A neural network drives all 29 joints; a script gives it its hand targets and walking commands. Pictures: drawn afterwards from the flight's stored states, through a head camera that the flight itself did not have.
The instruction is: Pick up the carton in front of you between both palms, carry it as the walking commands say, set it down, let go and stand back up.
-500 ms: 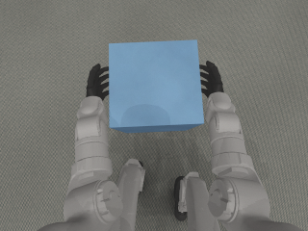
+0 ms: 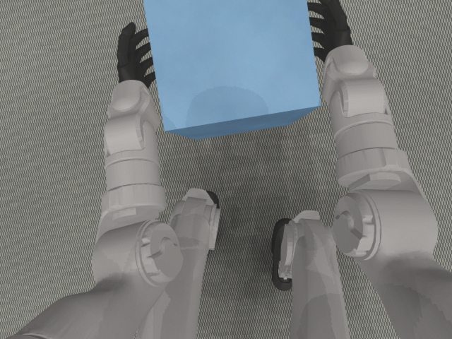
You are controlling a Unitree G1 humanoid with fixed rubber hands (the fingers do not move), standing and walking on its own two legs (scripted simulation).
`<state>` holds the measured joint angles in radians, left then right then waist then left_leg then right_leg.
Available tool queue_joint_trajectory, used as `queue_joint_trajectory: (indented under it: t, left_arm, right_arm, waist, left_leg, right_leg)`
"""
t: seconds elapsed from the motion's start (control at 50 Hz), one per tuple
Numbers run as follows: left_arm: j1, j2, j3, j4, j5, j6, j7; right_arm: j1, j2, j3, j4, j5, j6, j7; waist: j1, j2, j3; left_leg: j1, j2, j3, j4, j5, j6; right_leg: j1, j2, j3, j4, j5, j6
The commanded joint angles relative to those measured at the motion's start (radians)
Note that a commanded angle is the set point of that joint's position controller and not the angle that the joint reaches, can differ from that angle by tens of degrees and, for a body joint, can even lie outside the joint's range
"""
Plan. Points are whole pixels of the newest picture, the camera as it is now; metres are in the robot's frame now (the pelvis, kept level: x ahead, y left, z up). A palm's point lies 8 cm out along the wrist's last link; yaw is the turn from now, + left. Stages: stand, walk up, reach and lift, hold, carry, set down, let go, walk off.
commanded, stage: set down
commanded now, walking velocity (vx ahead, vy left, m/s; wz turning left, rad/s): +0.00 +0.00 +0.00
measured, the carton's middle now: (233, 71) +0.52 +0.09 -0.18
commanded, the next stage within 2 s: none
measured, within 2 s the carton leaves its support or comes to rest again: rests again in 1.38 s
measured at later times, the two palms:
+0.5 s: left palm (155, 87) +0.49 +0.25 -0.25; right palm (301, 56) +0.60 -0.04 -0.26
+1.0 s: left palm (158, 88) +0.49 +0.25 -0.27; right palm (299, 64) +0.59 -0.04 -0.30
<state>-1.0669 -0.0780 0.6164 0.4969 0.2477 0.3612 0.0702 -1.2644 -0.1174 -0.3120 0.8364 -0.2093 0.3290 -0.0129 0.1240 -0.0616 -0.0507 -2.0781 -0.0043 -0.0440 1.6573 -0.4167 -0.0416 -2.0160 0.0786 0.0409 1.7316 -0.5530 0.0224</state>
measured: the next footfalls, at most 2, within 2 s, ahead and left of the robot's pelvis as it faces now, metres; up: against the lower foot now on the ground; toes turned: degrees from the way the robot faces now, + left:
none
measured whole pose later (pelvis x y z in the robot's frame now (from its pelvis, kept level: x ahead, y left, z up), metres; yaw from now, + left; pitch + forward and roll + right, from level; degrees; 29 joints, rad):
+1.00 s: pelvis +0.00 -0.02 -0.12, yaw +3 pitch +42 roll +5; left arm -1.42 0.11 0.59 0.85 0.07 0.27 0.05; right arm -1.67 -0.36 0.01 1.17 -0.05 0.27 -0.04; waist 0.22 -0.01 0.34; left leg -2.28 0.00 -0.03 2.06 -0.51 -0.09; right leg -2.25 0.11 0.05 2.19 -0.67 0.00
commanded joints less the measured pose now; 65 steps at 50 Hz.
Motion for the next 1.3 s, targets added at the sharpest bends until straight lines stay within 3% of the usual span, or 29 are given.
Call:
queue_joint_trajectory:
  t: [0.0,0.16,0.4,0.54,0.64,0.94,1.1,1.28]
  left_arm:
    - [-0.717,-0.772,-0.537,0.044,-0.143,-0.019,-0.243]
    - [-0.835,-0.676,-0.485,0.05,-0.168,-0.033,-0.238]
    - [-0.972,-0.541,-0.471,0.049,-0.254,-0.064,-0.226]
    - [-0.938,-0.588,-0.459,0.126,-0.316,-0.08,-0.226]
    - [-0.93,-0.617,-0.471,0.137,-0.34,-0.084,-0.237]
    - [-0.862,-0.535,-0.327,0.263,-0.272,-0.107,-0.233]
    - [-0.827,-0.473,-0.246,0.337,-0.232,-0.109,-0.246]
    - [-0.784,-0.4,-0.196,0.384,-0.199,-0.117,-0.253]
  right_arm:
    - [-0.559,0.873,0.365,0.009,0.118,-0.033,0.207]
    - [-0.662,0.796,0.375,0.053,0.135,-0.034,0.184]
    - [-0.804,0.664,0.475,0.089,0.232,-0.06,0.159]
    - [-0.875,0.604,0.503,0.087,0.266,-0.099,0.151]
    - [-0.832,0.63,0.487,0.108,0.254,-0.105,0.157]
    - [-0.84,0.545,0.466,0.145,0.248,-0.128,0.165]
    - [-0.787,0.479,0.422,0.208,0.201,-0.118,0.163]
    - [-0.714,0.404,0.367,0.262,0.139,-0.11,0.159]
  waist:
    - [0.075,-0.041,-1.085]
    - [0.114,-0.09,-1.059]
    - [0.181,-0.141,-1.024]
    - [0.157,-0.177,-0.972]
    - [0.135,-0.167,-0.942]
    - [0.158,-0.21,-0.663]
    - [0.139,-0.213,-0.515]
    - [0.108,-0.172,-0.393]
  left_leg:
    - [0.768,-0.124,0.14,-0.047,0.298,-0.027]
    - [0.655,-0.109,0.166,0.058,0.287,-0.03]
    - [0.572,-0.077,0.19,0.207,0.349,-0.036]
    - [0.559,-0.072,0.174,0.278,0.44,-0.035]
    - [0.52,-0.076,0.167,0.307,0.465,-0.037]
    - [0.334,-0.068,0.152,0.333,0.301,-0.019]
    - [0.233,-0.066,0.141,0.339,0.219,-0.011]
    - [0.166,-0.067,0.129,0.352,0.186,-0.01]
  right_leg:
    - [0.354,0.119,-0.095,-0.133,0.189,-0.012]
    - [0.374,0.109,-0.084,-0.028,0.201,-0.011]
    - [0.451,0.084,-0.066,0.141,0.293,-0.014]
    - [0.438,0.07,-0.063,0.208,0.373,-0.019]
    - [0.416,0.066,-0.057,0.234,0.407,-0.027]
    - [0.287,0.049,-0.028,0.25,0.251,-0.039]
    - [0.241,0.034,-0.007,0.245,0.203,-0.044]
    - [0.22,0.024,0.018,0.245,0.208,-0.053]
